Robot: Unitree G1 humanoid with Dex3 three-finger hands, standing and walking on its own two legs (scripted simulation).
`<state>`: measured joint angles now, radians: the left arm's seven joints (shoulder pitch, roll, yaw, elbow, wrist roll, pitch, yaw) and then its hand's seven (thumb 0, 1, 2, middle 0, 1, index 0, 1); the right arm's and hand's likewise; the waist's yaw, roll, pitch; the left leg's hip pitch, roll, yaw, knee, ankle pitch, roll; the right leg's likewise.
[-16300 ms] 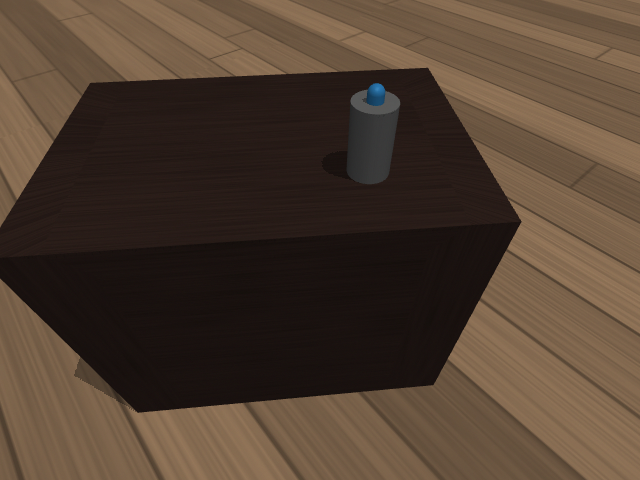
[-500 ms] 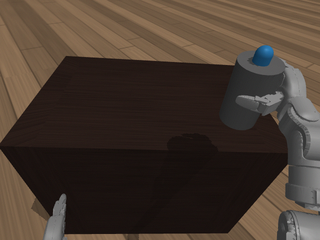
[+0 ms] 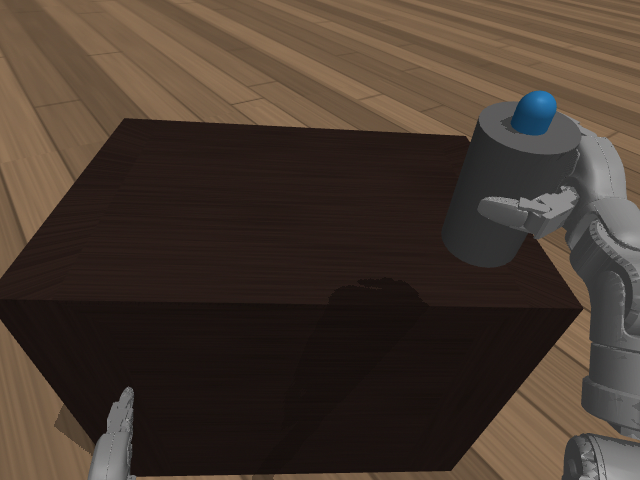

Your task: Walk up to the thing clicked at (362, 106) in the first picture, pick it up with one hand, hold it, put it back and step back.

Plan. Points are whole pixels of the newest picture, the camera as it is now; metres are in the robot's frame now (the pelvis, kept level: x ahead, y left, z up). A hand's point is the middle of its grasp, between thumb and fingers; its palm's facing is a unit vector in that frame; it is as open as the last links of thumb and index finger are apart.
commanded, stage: hold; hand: right
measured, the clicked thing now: (505, 178) +0.34 -0.16 +0.27
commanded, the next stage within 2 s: none
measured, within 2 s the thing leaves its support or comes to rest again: neither
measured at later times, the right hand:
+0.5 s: hand (521, 187) +0.32 -0.18 +0.27, palm faces +0.11 +0.99 -0.06, open 11.9 cm
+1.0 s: hand (520, 184) +0.33 -0.18 +0.27, palm faces +0.11 +0.99 -0.06, open 11.9 cm
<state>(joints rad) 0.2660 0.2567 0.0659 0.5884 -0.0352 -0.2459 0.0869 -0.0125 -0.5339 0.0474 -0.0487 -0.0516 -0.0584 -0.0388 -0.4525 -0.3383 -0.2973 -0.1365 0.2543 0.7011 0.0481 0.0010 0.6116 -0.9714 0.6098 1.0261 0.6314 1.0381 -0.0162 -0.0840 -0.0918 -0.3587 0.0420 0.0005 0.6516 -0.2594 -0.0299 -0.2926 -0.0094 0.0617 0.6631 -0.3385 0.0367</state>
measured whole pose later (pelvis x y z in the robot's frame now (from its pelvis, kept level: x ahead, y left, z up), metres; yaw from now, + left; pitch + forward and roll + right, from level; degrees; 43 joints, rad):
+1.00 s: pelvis +0.00 +0.00 +0.00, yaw +0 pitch -2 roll +0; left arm 0.26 0.26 0.07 0.61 -0.03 -0.27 0.09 -0.01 -0.55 0.06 -0.05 -0.05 -0.06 -0.05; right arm -0.40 -0.33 -0.31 -0.22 0.27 0.74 0.05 0.00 0.61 -0.97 0.61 1.03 0.63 1.04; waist -0.02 -0.09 -0.09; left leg -0.35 0.04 0.00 0.65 -0.26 -0.03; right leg -0.28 -0.01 0.06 0.66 -0.34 0.04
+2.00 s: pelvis +0.01 +0.00 +0.00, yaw +0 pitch -2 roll +0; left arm 0.26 0.26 0.08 0.61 -0.03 -0.26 0.09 -0.01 -0.56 0.07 -0.06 -0.05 -0.05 -0.06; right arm -0.41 -0.33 -0.30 -0.21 0.25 0.74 0.04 0.00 0.61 -0.97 0.61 1.03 0.63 1.04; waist -0.02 -0.08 -0.09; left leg -0.34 0.04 0.00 0.64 -0.26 -0.03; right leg -0.27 -0.01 0.06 0.65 -0.34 0.04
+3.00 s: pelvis +0.00 +0.00 +0.00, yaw +1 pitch +3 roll +0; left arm 0.25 0.26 0.06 0.61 -0.01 -0.30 0.12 -0.01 -0.55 0.06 -0.05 -0.05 -0.05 -0.04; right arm -0.67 -0.37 -0.29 0.48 0.16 0.39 0.01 0.00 0.61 -0.97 0.62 1.01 0.64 1.03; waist 0.05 -0.03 -0.05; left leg -0.47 0.02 -0.02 0.68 -0.25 -0.02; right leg -0.40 -0.03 0.04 0.70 -0.35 0.04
